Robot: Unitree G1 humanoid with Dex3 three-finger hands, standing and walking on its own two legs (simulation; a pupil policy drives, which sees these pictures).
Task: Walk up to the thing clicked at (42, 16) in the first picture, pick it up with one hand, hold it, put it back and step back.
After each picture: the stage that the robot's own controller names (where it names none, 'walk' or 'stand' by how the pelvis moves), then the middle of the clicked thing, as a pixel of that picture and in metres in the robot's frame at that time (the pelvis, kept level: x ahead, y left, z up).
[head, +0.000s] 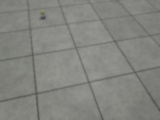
stand; (42, 14) +2.03 +0.49 -0.72
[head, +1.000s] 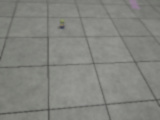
walk; (62, 24) +1.91 +0.15 -0.70
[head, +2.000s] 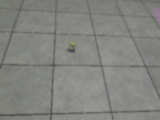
walk; (72, 47) +1.29 -0.01 -0.71
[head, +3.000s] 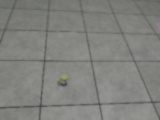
walk; (64, 80) +0.86 +0.06 -0.71
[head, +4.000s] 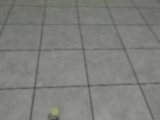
walk; (55, 114) +0.55 +0.15 -0.71
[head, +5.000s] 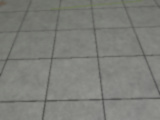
stand; out of the picture +0.40 +0.15 -0.71
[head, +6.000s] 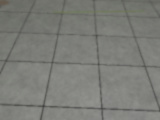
stand; out of the picture +0.36 +0.12 -0.72
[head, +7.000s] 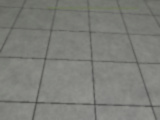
stand; out of the picture +0.37 +0.14 -0.72
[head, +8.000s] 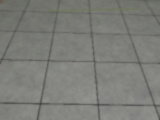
stand; out of the picture +0.38 +0.13 -0.72
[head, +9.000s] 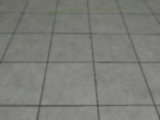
stand; out of the picture +0.37 +0.15 -0.73
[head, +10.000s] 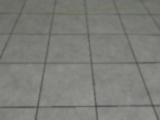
stand; out of the picture +0.36 +0.15 -0.73
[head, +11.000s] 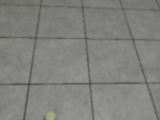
go down; (51, 118) +0.39 +0.15 -0.67
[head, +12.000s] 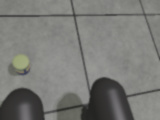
go down; (22, 65) +0.45 +0.17 -0.30
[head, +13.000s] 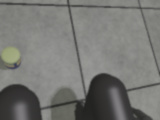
close in; (12, 58) +0.45 +0.18 -0.28
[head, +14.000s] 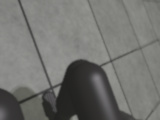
close in; out of the picture +0.45 +0.21 -0.23
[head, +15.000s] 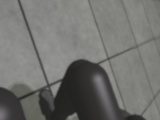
close; out of the picture +0.44 +0.21 -0.24
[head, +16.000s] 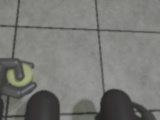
lift; (23, 80) +0.34 +0.19 -0.07
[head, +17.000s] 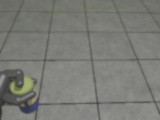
hold; (25, 95) +0.32 +0.18 +0.04
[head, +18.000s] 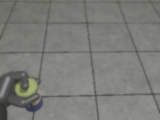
hold; (30, 95) +0.32 +0.17 +0.00
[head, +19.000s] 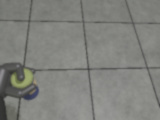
crouch; (26, 85) +0.36 +0.17 -0.06
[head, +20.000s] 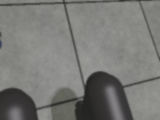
lower; out of the picture +0.50 +0.21 -0.11
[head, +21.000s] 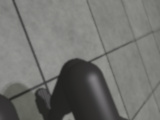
lower; out of the picture +0.45 +0.24 -0.24
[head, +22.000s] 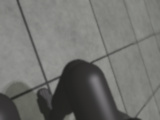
lower; out of the picture +0.45 +0.24 -0.25
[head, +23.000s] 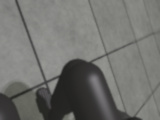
lower; out of the picture +0.45 +0.24 -0.25
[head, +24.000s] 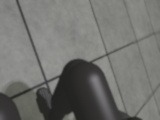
lower; out of the picture +0.45 +0.24 -0.25
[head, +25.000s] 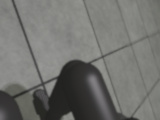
open; out of the picture +0.44 +0.21 -0.25
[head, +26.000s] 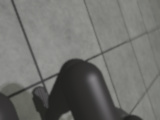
withdraw; out of the picture +0.44 +0.21 -0.25
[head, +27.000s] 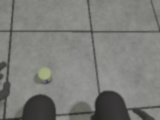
walk; (45, 76) +0.44 +0.13 -0.40
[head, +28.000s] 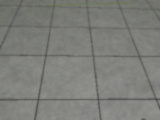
stand; out of the picture +0.37 +0.11 -0.66
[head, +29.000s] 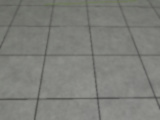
stand; out of the picture +0.37 +0.12 -0.67
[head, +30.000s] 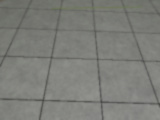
stand; out of the picture +0.37 +0.11 -0.70
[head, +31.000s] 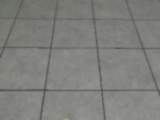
walk; out of the picture +0.40 +0.09 -0.71
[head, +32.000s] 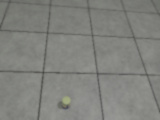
walk; (66, 102) +0.53 +0.03 -0.71
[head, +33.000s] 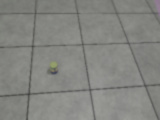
walk; (53, 68) +0.81 +0.20 -0.69
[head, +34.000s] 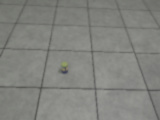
stand; (64, 67) +1.03 +0.13 -0.71
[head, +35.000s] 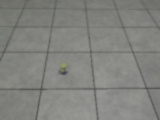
stand; (63, 68) +1.04 +0.14 -0.72
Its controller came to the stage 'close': yes
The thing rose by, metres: 0.72
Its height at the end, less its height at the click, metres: +0.00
